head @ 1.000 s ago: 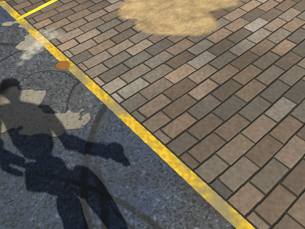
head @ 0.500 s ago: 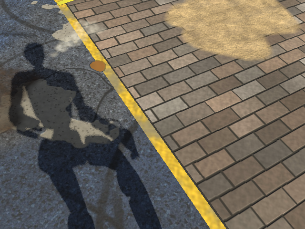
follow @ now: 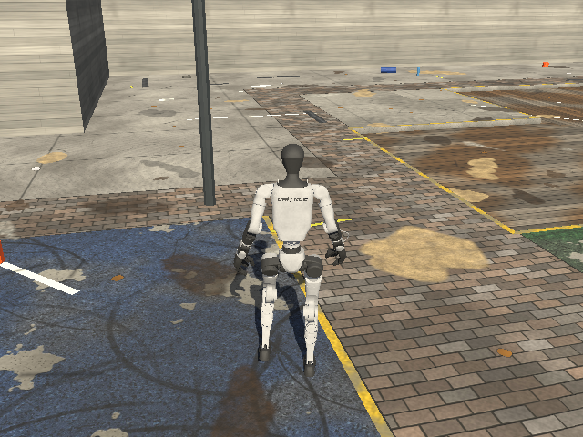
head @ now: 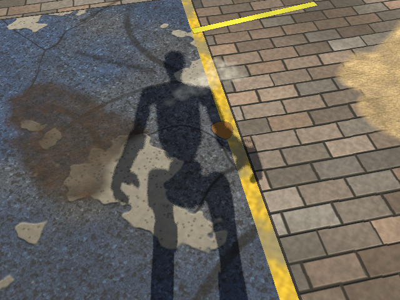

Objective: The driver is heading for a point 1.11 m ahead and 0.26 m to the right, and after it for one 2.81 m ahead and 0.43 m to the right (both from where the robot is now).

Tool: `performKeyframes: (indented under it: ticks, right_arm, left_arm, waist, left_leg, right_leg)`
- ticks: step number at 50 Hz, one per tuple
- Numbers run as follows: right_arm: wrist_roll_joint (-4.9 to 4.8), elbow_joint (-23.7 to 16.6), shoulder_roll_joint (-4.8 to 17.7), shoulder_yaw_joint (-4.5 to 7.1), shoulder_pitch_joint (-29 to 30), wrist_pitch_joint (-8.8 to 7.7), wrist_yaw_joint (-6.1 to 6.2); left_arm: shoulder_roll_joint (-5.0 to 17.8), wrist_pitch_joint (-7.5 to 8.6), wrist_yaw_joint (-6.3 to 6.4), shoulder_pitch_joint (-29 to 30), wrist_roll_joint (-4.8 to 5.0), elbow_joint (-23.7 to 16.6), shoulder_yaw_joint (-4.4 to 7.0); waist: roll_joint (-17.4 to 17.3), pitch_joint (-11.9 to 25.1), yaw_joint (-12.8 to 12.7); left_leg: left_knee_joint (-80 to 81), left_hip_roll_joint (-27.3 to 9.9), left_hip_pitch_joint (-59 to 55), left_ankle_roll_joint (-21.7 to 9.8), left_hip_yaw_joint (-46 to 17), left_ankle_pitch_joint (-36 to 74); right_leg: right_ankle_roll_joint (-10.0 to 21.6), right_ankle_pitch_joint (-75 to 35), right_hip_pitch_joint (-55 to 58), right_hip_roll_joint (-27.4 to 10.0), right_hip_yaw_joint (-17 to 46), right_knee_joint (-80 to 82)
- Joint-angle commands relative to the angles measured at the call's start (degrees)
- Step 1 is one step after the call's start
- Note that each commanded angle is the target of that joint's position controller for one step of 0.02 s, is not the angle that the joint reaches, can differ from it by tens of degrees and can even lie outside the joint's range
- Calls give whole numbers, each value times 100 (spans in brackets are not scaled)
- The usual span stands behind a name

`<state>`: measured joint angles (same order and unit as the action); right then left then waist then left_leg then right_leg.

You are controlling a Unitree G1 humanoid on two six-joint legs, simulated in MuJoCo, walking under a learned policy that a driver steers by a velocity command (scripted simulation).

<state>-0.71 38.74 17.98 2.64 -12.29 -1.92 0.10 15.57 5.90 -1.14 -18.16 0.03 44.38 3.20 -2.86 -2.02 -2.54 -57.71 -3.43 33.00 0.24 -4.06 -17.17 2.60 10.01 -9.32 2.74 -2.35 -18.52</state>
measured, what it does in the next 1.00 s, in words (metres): walks ahead, turning right: left foot, then right foot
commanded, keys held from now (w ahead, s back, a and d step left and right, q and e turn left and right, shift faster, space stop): w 0.08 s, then w+e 0.92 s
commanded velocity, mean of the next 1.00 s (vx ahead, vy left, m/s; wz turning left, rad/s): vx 0.50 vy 0.00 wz -0.36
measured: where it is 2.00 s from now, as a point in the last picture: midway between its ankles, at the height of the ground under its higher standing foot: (283, 191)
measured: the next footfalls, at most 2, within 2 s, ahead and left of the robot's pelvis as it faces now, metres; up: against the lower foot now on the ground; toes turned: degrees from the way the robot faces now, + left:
left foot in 0.24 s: +0.30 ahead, +0.16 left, +0.00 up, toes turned -1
right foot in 0.76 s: +0.52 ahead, -0.15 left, +0.00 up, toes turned -21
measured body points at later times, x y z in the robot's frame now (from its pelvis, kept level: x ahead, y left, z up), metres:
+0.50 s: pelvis +0.26 +0.06 +0.00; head +0.28 +0.06 +0.45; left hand +0.42 +0.32 -0.11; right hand +0.29 -0.23 -0.11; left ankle +0.26 +0.16 -0.75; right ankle +0.30 -0.11 -0.67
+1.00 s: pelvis +0.50 -0.07 +0.00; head +0.52 -0.10 +0.45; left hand +0.70 +0.15 -0.10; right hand +0.54 -0.39 -0.10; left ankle +0.64 +0.08 -0.67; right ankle +0.49 -0.13 -0.75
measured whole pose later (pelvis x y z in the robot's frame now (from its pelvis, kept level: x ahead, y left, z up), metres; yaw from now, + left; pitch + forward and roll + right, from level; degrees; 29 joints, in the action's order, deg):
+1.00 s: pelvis +0.50 -0.07 +0.00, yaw -27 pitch +1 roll +1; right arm 0.7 40.9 18.3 3.4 -7.3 -5.4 0.2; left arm 16.2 2.8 -1.0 -17.7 0.5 40.0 3.4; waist -1.6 -3.6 -2.1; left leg -57.9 -5.8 35.1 2.4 -4.3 -13.7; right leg 6.3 9.3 -12.4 6.2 3.3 -21.3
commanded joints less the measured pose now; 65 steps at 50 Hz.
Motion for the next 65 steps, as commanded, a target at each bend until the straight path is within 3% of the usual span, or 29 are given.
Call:
performKeyframes:
  ticks: [1, 4, 8, 10, 12, 13, 14, 15, 16, 17, 20, 27, 34, 36, 38, 39, 40, 41, 42, 43, 44, 45, 49, 54, 58, 61, 63, 64, 65]
  right_arm:
    - [55, -407, 114, -36, 165, -129, -61]
    - [15, -509, 82, -77, 737, -223, -137]
    - [-32, -737, 246, -16, 1274, -307, -203]
    - [-32, -680, 415, 71, 1005, -348, -213]
    - [36, -338, 832, 305, -250, -343, -123]
    - [143, -244, 1307, 423, -1239, -298, -35]
    - [185, -190, 1446, 432, -1269, -236, -71]
    - [115, -203, 879, 302, -1085, -241, -94]
    - [59, -185, 641, 223, -775, -260, -99]
    - [73, -178, 483, 172, -431, -288, -119]
    - [155, -66, 273, 165, 28, -414, -124]
    - [139, 284, 606, 308, -49, -457, 3]
    - [-56, 595, 956, 447, -498, -229, 40]
    - [-101, 584, 1132, 497, -427, -148, 65]
    - [-134, 532, 1072, 457, -326, -76, 91]
    - [71, 411, 683, 305, -528, -119, 94]
    - [192, 91, 30, 91, -929, -283, 34]
    - [-43, 46, 636, 189, -200, -456, -29]
    - [-198, -103, 779, 229, 170, -549, -57]
    - [-101, -40, 708, 209, 179, -595, -11]
    - [51, 22, 725, 240, 133, -592, 28]
    - [96, 56, 739, 263, 21, -534, 19]
    - [181, -8, 482, 213, 189, -344, 28]
    - [117, -278, 251, 102, 1255, -391, -41]
    - [52, -369, 337, 100, 1624, -504, -182]
    - [47, -344, 476, 150, 1445, -555, -230]
    - [70, -160, 644, 247, 793, -575, -188]
    - [121, -11, 837, 323, 88, -587, -164]
    - [173, 74, 1219, 408, -714, -581, -171]
  left_arm:
    - [933, 89, 20, 314, 62, -304, 209]
    - [1069, 19, 29, 102, 114, -150, 217]
    - [1201, -120, 42, -345, 194, 103, 231]
    - [1303, -195, 76, -314, 196, 147, 257]
    - [1062, -203, 91, -266, 135, 119, 151]
    - [576, -178, 93, -258, -56, -99, -32]
    - [222, -110, 106, -933, 125, -161, -124]
    - [887, -109, 117, -605, 256, -72, 47]
    - [1021, -119, 109, -233, 299, -178, 116]
    - [927, -153, 132, -88, 247, -176, 112]
    - [614, -324, 112, -157, 191, -141, 111]
    - [354, -393, -9, 683, 129, -528, 37]
    - [427, -407, -226, 1682, 119, -1080, 22]
    - [611, -447, -237, 1413, 106, -1123, 126]
    - [1108, -501, -150, -107, 137, -754, 438]
    - [1650, -570, -19, -846, 182, -593, 617]
    - [2091, -472, -36, -482, 163, -777, 609]
    - [1533, -359, -100, -530, 146, -884, 462]
    - [1278, -269, -114, -332, 106, -824, 380]
    - [1133, -231, -107, -11, 118, -844, 333]
    - [977, -229, -84, 328, 89, -904, 287]
    - [859, -226, -53, 502, 18, -999, 238]
    - [1013, -185, 77, 346, 49, -902, 278]
    - [1089, -263, 209, -66, 111, -685, 299]
    - [1010, -297, 235, -389, 132, -457, 275]
    - [1000, -342, 251, -429, 83, -330, 276]
    - [972, -371, 233, -297, 70, -323, 263]
    - [825, -376, 219, -269, 26, -363, 190]
    - [567, -344, 226, -705, -76, -425, 79]
  waist:
    - [674, 15, 108]
    - [649, -53, -110]
    - [702, -160, -167]
    - [754, -38, 100]
    - [596, 795, 773]
    - [-277, 1770, 1110]
    - [-1619, 2298, 753]
    - [-809, 1611, 894]
    - [-634, 949, 801]
    - [-351, 646, 621]
    - [-409, 254, 272]
    - [-15, -141, 367]
    - [59, -391, 613]
    - [-129, -45, 353]
    - [-7, 821, -497]
    - [934, 1293, -647]
    - [1925, 1919, 61]
    - [1028, 2016, -426]
    - [854, 1183, -357]
    - [411, 759, -104]
    - [373, 531, 113]
    - [498, 495, 276]
    - [485, 340, 316]
    - [720, 111, -83]
    - [774, 53, -249]
    - [960, 17, -133]
    - [1018, 283, 212]
    - [865, 931, 534]
    - [-70, 1877, 599]
  left_leg:
    - [945, -271, 309, 41, -1, 773]
    - [1938, -129, -88, 40, 229, 1568]
    - [2653, 59, -362, -62, 214, 1487]
    - [2965, 159, -928, -186, 251, 1292]
    - [3153, 69, -2979, -472, 222, 1377]
    - [2958, -1232, -4591, -836, -1096, 1492]
    - [3702, -2153, -5486, -1525, -3276, 86]
    - [4003, -1926, -4906, -1372, -3124, -597]
    - [4113, -1742, -4307, -1203, -2294, -467]
    - [4275, -1497, -3728, -1115, -1754, 31]
    - [4785, -1160, -2736, -1085, -659, 1092]
    - [5111, -1096, -2780, -1086, 722, 2001]
    - [4671, -1380, -3740, -846, 1338, 2707]
    - [3857, -1354, -3900, -710, 1524, 4554]
    - [1704, -1010, -3219, -413, 1804, 5148]
    - [-169, -668, -1655, -114, 1802, 2472]
    - [-1827, 554, 540, 178, 789, -1860]
    - [-2194, 368, 1104, 69, -165, -1680]
    - [-1952, 142, 1442, -65, -90, -1073]
    - [-1488, -116, 1179, -109, -85, -581]
    - [-1009, -273, 788, -66, -95, -265]
    - [-819, -365, 424, -31, -139, -35]
    - [84, -235, 258, 315, 48, 604]
    - [2113, 136, -7, 428, 68, 2139]
    - [2805, 215, -214, 263, 8, 2410]
    - [2985, 207, -287, -3, 50, 1778]
    - [3261, 397, -1111, -317, 371, 1478]
    - [3102, 132, -2287, -616, 150, 1689]
    - [2835, -840, -4156, -1276, -1340, 1852]
  right_leg:
    - [1085, -1012, 187, -1526, 1156, 1096]
    - [924, -1171, 171, -1383, 750, 1070]
    - [796, -1244, 545, -1618, 1058, 765]
    - [658, -1521, 653, -1682, 1174, 393]
    - [328, -2055, 56, -1170, 808, -1201]
    - [52, -191, -1088, -691, 499, -3103]
    - [-156, 2436, -2735, -90, 594, -4597]
    - [-173, 2239, -3227, -372, 1003, -5186]
    - [-141, 1712, -3423, -576, 924, -5219]
    - [-187, 1276, -3235, -773, 840, -5091]
    - [-313, 586, -2637, -1020, 813, -4770]
    - [-396, -908, -2891, -1013, 691, -3076]
    - [24, -536, -2863, -806, 97, -1865]
    - [257, 35, -2195, -437, -245, -1832]
    - [629, -131, -7, 100, -406, -1425]
    - [1003, -352, 1666, -783, 1081, -1306]
    - [2085, 1107, 3006, -2007, 4518, -388]
    - [1972, 1526, 2973, -2167, 4877, 266]
    - [1729, 1139, 2357, -2023, 4071, 328]
    - [1530, 487, 1570, -1751, 3385, 277]
    - [1400, -195, 907, -1521, 2863, 294]
    - [1359, -622, 515, -1362, 2586, 411]
    - [1405, -1643, -114, -1104, 1975, 608]
    - [1014, -900, -293, -764, 1749, 523]
    - [946, -645, 138, -1028, 2062, 226]
    - [868, -1162, 715, -1326, 2301, -114]
    - [714, -2652, 914, -1172, 2075, -808]
    - [567, -2998, 665, -889, 1781, -1834]
    - [286, -1519, -572, -334, 1423, -3556]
